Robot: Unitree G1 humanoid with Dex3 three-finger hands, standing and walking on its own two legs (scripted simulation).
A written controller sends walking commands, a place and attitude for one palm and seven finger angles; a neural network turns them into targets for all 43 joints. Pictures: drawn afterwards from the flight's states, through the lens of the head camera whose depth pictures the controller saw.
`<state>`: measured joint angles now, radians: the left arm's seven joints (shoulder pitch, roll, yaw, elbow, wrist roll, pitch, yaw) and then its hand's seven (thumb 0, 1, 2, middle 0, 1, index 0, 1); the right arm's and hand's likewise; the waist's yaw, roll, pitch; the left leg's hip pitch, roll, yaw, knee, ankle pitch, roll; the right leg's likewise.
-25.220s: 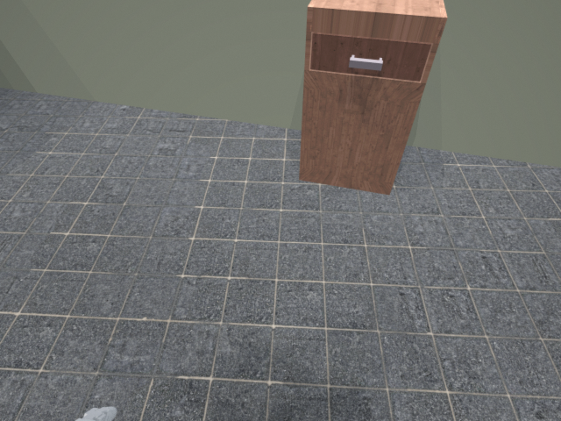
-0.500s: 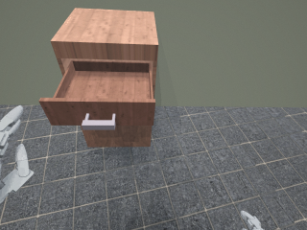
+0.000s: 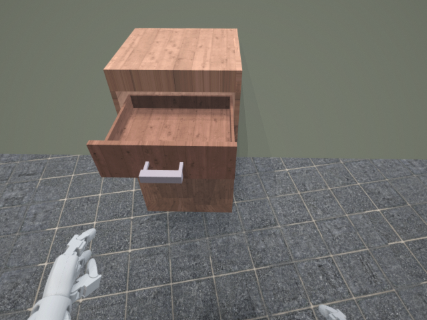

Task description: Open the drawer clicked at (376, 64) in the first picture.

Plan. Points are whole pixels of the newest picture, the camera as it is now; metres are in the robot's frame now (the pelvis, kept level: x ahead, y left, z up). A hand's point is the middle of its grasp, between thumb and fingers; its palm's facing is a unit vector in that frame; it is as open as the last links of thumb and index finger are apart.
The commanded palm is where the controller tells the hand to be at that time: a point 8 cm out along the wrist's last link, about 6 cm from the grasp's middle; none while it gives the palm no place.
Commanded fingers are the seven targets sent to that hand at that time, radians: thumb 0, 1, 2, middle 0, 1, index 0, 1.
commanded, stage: let the arm hang, fingers relaxed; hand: left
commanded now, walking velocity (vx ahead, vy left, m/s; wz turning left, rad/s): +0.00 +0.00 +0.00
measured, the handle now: (162, 170) +0.54 +0.18 -0.07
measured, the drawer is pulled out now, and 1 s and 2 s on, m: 0.30 0.30 0.30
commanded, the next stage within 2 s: look to check the result in 0.96 s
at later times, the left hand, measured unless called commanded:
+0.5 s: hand out of the picture -0.05 +0.19 -0.15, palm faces +0.00 -0.98 -0.21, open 7.3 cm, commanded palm none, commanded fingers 0.00 0.90 0.90 -0.20 -0.30 -0.20 -0.30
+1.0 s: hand out of the picture +0.04 +0.16 -0.16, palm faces -0.01 -0.98 -0.20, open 7.3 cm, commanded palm none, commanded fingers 0.00 0.90 0.90 -0.20 -0.30 -0.20 -0.30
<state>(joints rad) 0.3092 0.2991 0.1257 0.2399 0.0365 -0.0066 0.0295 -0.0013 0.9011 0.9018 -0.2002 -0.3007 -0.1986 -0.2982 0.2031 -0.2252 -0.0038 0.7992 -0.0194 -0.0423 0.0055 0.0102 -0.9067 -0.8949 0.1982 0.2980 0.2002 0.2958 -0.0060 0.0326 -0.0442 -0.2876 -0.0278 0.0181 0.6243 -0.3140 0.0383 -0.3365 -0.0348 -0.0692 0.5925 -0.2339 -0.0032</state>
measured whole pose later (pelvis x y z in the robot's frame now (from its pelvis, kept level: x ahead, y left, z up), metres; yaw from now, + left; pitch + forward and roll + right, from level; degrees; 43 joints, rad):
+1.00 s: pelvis +0.03 -0.01 +0.02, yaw -2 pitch -2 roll +0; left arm 0.24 0.14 0.01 1.14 0.01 -0.01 0.03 0.01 0.92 0.90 -0.20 -0.30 -0.20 -0.30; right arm 0.32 -0.12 0.00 1.12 -0.02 0.00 -0.04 0.00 -0.91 -0.90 0.19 0.30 0.20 0.29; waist -0.01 0.02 0.06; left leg -0.11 -0.01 0.04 0.38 -0.24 0.02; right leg -0.18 -0.01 -0.05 0.39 -0.17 -0.01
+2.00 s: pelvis +0.04 -0.02 +0.02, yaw -2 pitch -2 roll +0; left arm 0.22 0.15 0.01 1.15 0.01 -0.01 0.03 0.00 0.91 0.90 -0.20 -0.30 -0.20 -0.30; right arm 0.28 -0.15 -0.01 1.13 -0.02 0.00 -0.04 0.00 -0.91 -0.90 0.19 0.30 0.20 0.29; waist -0.01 0.02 0.08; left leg -0.08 0.01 0.04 0.34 -0.24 0.00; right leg -0.16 0.01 -0.05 0.36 -0.18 -0.03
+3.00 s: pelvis +0.05 -0.02 +0.02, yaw -2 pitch -1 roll +0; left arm 0.13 0.25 0.02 1.13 0.01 -0.02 0.01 0.00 0.91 0.90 -0.20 -0.30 -0.20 -0.30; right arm 0.17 -0.25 -0.01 1.12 -0.02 0.00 -0.02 0.01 -0.91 -0.89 0.20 0.30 0.20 0.30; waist -0.01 0.02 0.08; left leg -0.05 0.01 0.04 0.30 -0.23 0.00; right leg -0.13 0.02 -0.05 0.31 -0.17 -0.03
